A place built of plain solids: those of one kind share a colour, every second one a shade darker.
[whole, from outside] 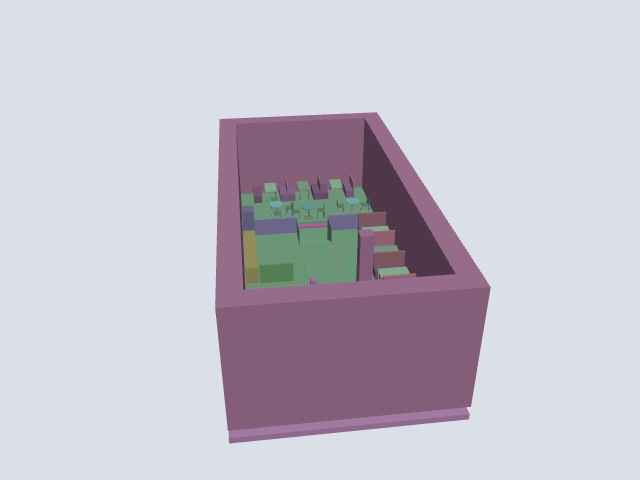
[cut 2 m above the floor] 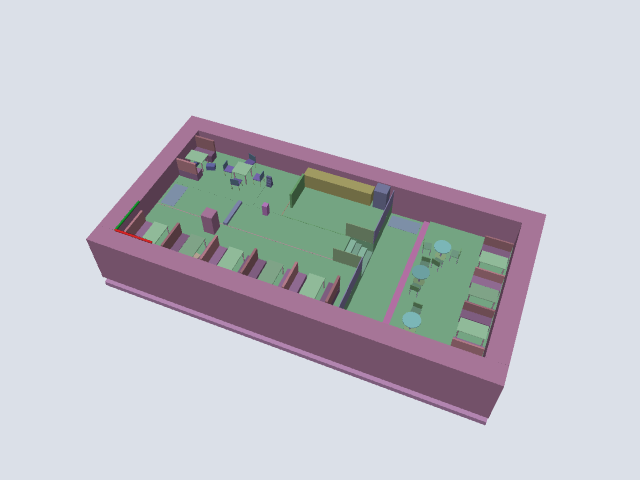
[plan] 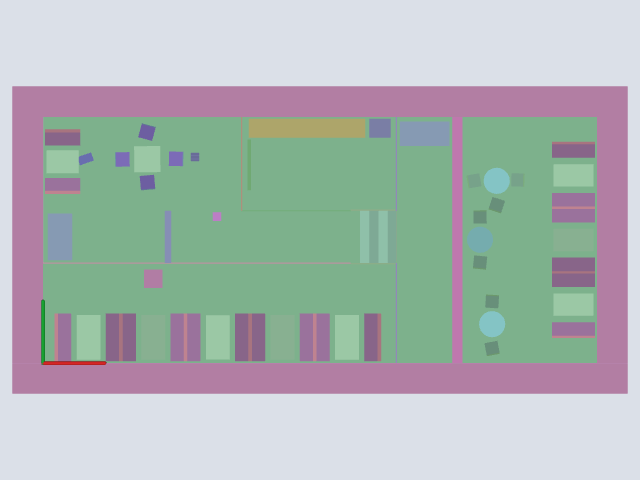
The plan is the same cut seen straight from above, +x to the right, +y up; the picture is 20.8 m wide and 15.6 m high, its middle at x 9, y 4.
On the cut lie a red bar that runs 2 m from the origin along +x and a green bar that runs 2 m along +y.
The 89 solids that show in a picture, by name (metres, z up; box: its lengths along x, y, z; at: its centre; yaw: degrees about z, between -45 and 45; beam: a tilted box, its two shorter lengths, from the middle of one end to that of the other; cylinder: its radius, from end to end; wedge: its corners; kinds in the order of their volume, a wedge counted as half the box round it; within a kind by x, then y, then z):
{
 "wall_1": {"box": [1.0, 8.0, 6.0], "at": [-0.5, 4.0, 2.0]},
 "wall_2": {"box": [20.0, 1.0, 6.0], "at": [9.0, -0.5, 2.0]},
 "wall_3": {"box": [20.0, 1.0, 6.0], "at": [9.0, 8.5, 2.0]},
 "wall_4": {"box": [1.0, 8.0, 6.0], "at": [18.5, 4.0, 2.0]},
 "floor_1": {"box": [4.75, 3.05, 1.0], "at": [2.38, 6.47, 0.28]},
 "floor_2": {"box": [10.3, 1.7, 1.0], "at": [5.15, 4.1, 0.28]},
 "floor_3": {"box": [1.7, 3.05, 1.0], "at": [5.6, 6.47, 0.28]},
 "floor_4": {"box": [11.5, 3.25, 1.0], "at": [5.75, 1.62, 0.28]},
 "floor_5": {"box": [5.05, 3.05, 1.0], "at": [8.97, 6.47, 0.28]},
 "floor_6": {"box": [1.8, 8.0, 1.0], "at": [12.4, 4.0, -0.5]},
 "floor_7": {"box": [4.37, 8.0, 1.24], "at": [15.81, 4.0, -0.38]},
 "floor_base_1": {"box": [20.0, 10.0, 0.3], "at": [9.0, 4.0, -1.57]},
 "bench_seat_1": {"box": [1.15, 0.53, 0.47], "at": [0.64, 5.75, 1.01]},
 "bench_seat_2": {"box": [1.15, 0.53, 0.47], "at": [0.64, 7.33, 1.01]},
 "bench_seat_3": {"box": [0.55, 1.55, 0.47], "at": [0.65, 0.83, 1.01]},
 "bench_seat_4": {"box": [0.98, 1.55, 0.47], "at": [2.53, 0.83, 1.01]},
 "bench_seat_5": {"box": [0.98, 1.55, 0.47], "at": [4.63, 0.83, 1.01]},
 "bench_seat_6": {"box": [0.98, 1.55, 0.47], "at": [6.73, 0.83, 1.01]},
 "bench_seat_7": {"box": [0.98, 1.55, 0.47], "at": [8.83, 0.83, 1.01]},
 "bench_seat_8": {"box": [0.55, 1.55, 0.47], "at": [10.71, 0.83, 1.01]},
 "bench_seat_9": {"box": [1.4, 0.52, 0.47], "at": [17.24, 1.07, 0.47]},
 "bench_seat_10": {"box": [1.4, 0.96, 0.47], "at": [17.24, 2.95, 0.47]},
 "bench_seat_11": {"box": [1.4, 0.96, 0.47], "at": [17.24, 5.05, 0.47]},
 "bench_seat_12": {"box": [1.4, 0.52, 0.47], "at": [17.24, 6.93, 0.47]},
 "step_terW_tread_1": {"box": [0.33, 8.0, 1.12], "at": [13.47, 4.0, -0.44]},
 "counter_1": {"box": [3.79, 0.62, 0.88], "at": [8.57, 7.63, 1.22]},
 "column_awa_1": {"box": [0.6, 0.6, 4.22], "at": [3.58, 2.74, 2.89]},
 "bench_back_1": {"box": [0.12, 1.55, 0.78], "at": [0.43, 0.83, 1.64]},
 "bench_back_2": {"box": [1.15, 0.11, 0.83], "at": [0.64, 5.54, 1.66]},
 "bench_back_3": {"box": [1.15, 0.11, 0.83], "at": [0.64, 7.54, 1.66]},
 "bench_back_4": {"box": [0.12, 1.55, 0.78], "at": [2.53, 0.83, 1.64]},
 "bench_back_5": {"box": [0.12, 1.55, 0.78], "at": [4.63, 0.83, 1.64]},
 "bench_back_6": {"box": [0.12, 1.55, 0.78], "at": [6.73, 0.83, 1.64]},
 "bench_back_7": {"box": [0.12, 1.55, 0.78], "at": [8.83, 0.83, 1.64]},
 "bench_back_8": {"box": [0.12, 1.55, 0.78], "at": [10.93, 0.83, 1.64]},
 "bench_back_9": {"box": [1.4, 0.08, 0.58], "at": [17.24, 0.85, 1.0]},
 "bench_back_10": {"box": [1.4, 0.08, 0.58], "at": [17.24, 2.95, 1.0]},
 "bench_back_11": {"box": [1.4, 0.08, 0.58], "at": [17.24, 5.05, 1.0]},
 "bench_back_12": {"box": [1.4, 0.08, 0.58], "at": [17.24, 7.15, 1.0]},
 "step_tread_1": {"box": [0.3, 1.7, 0.84], "at": [10.45, 4.1, 0.2]},
 "step_tread_2": {"box": [0.3, 1.7, 0.69], "at": [10.75, 4.1, 0.12]},
 "step_tread_3": {"box": [0.3, 1.7, 0.54], "at": [11.05, 4.1, 0.04]},
 "step_tread_4": {"box": [0.3, 1.7, 0.38], "at": [11.35, 4.1, -0.04]},
 "tall_1": {"box": [0.7, 0.62, 1.95], "at": [10.95, 7.63, 1.75]},
 "top_1": {"box": [1.05, 0.75, 0.04], "at": [0.64, 6.54, 1.5]},
 "top_2": {"box": [0.78, 1.45, 0.046], "at": [1.48, 0.83, 1.5]},
 "top_3": {"box": [0.85, 0.85, 0.04], "at": [3.39, 6.63, 1.51], "yaw": 0.6},
 "top_4": {"box": [0.78, 1.45, 0.046], "at": [3.58, 0.83, 1.5]},
 "top_5": {"box": [0.78, 1.45, 0.046], "at": [5.68, 0.83, 1.5]},
 "top_6": {"box": [0.78, 1.45, 0.046], "at": [7.78, 0.83, 1.5]},
 "top_7": {"box": [0.78, 1.45, 0.046], "at": [9.88, 0.83, 1.5]},
 "top_8": {"box": [1.3, 0.73, 0.036], "at": [17.24, 1.9, 0.95]},
 "top_9": {"box": [1.3, 0.73, 0.036], "at": [17.24, 4.0, 0.95]},
 "top_10": {"box": [1.3, 0.73, 0.036], "at": [17.24, 6.1, 0.95]},
 "rail_rim_1": {"box": [0.04, 3.25, 0.95], "at": [11.48, 1.62, 1.25]},
 "rail_rim_2": {"box": [0.04, 3.05, 0.95], "at": [11.48, 6.47, 1.25]},
 "screenW_1": {"box": [0.12, 1.65, 1.02], "at": [6.7, 6.44, 1.29]},
 "low_mat_1": {"box": [0.8, 1.52, 0.06], "at": [0.55, 4.1, 0.75]},
 "low_mat_2": {"box": [1.62, 0.8, 0.06], "at": [12.4, 7.45, -0.02]},
 "rail_1": {"box": [1.46, 0.04, 0.95], "at": [10.73, 3.23, 1.25]},
 "rail_2": {"box": [1.46, 0.04, 0.95], "at": [10.73, 4.97, 1.25]},
 "step_hump_1": {"box": [0.22, 1.7, 0.2], "at": [4.06, 4.1, 0.82]},
 "zer_top_1": {"cylinder": 0.42, "from": [14.2, 4.01, 0.96], "to": [14.2, 4.01, 1.0]},
 "zer_top_2": {"cylinder": 0.42, "from": [14.6, 1.26, 0.96], "to": [14.6, 1.26, 1.0]},
 "zer_top_3": {"cylinder": 0.42, "from": [14.74, 5.92, 0.96], "to": [14.74, 5.92, 1.0]},
 "edge_bin_1": {"box": [0.28, 0.28, 0.68], "at": [5.66, 4.76, 1.11]},
 "zer_foot_1": {"cylinder": 0.28, "from": [14.2, 4.01, 0.19], "to": [14.2, 4.01, 0.26]},
 "zer_foot_2": {"cylinder": 0.28, "from": [14.6, 1.26, 0.19], "to": [14.6, 1.26, 0.26]},
 "zer_foot_3": {"cylinder": 0.28, "from": [14.74, 5.92, 0.19], "to": [14.74, 5.92, 0.26]},
 "chair_seat_1": {"box": [0.47, 0.47, 0.05], "at": [2.58, 6.62, 1.2], "yaw": 1.1},
 "chair_seat_2": {"box": [0.47, 0.47, 0.05], "at": [3.38, 7.51, 1.2], "yaw": -14.9},
 "chair_seat_3": {"box": [0.47, 0.47, 0.05], "at": [3.39, 5.87, 1.2], "yaw": 5.2},
 "chair_seat_4": {"box": [0.47, 0.47, 0.05], "at": [4.33, 6.64, 1.2], "yaw": -1.2},
 "toolbox_1": {"box": [0.48, 0.28, 0.29], "at": [1.38, 6.64, 0.92], "yaw": 19.5},
 "zer_chair_seat_1": {"box": [0.43, 0.43, 0.03], "at": [14.0, 5.92, 0.7], "yaw": 9.9},
 "zer_chair_seat_2": {"box": [0.43, 0.43, 0.03], "at": [14.2, 3.27, 0.7], "yaw": -5.8},
 "zer_chair_seat_3": {"box": [0.43, 0.43, 0.03], "at": [14.2, 4.75, 0.7], "yaw": 0.3},
 "zer_chair_seat_4": {"box": [0.43, 0.43, 0.03], "at": [14.6, 0.47, 0.7], "yaw": 10.8},
 "zer_chair_seat_5": {"box": [0.43, 0.43, 0.03], "at": [14.6, 2.0, 0.7], "yaw": -3.3},
 "zer_chair_seat_6": {"box": [0.43, 0.43, 0.03], "at": [14.74, 5.13, 0.7], "yaw": -18.2},
 "zer_chair_seat_7": {"box": [0.43, 0.43, 0.03], "at": [15.43, 5.95, 0.7], "yaw": -1.5},
 "low_stripN_1": {"box": [10.0, 0.04, 0.05], "at": [5.0, 3.25, 0.75]},
 "zer_chair_back_1": {"box": [0.43, 0.04, 0.3], "at": [14.18, 3.08, 0.87], "yaw": -5.8},
 "zer_chair_back_2": {"box": [0.43, 0.04, 0.3], "at": [14.2, 4.94, 0.87], "yaw": 0.3},
 "zer_chair_back_3": {"box": [0.43, 0.04, 0.3], "at": [14.61, 2.2, 0.87], "yaw": -3.3},
 "zer_chair_back_4": {"box": [0.43, 0.04, 0.3], "at": [14.68, 4.95, 0.87], "yaw": -18.2},
 "low_stripS_1": {"box": [3.55, 0.04, 0.06], "at": [8.22, 4.95, 0.76]},
 "low_stripW_1": {"box": [0.04, 3.05, 0.06], "at": [6.45, 6.47, 0.76]},
 "chair_back_1": {"box": [0.47, 0.03, 0.37], "at": [3.41, 5.65, 1.41], "yaw": 5.2}
}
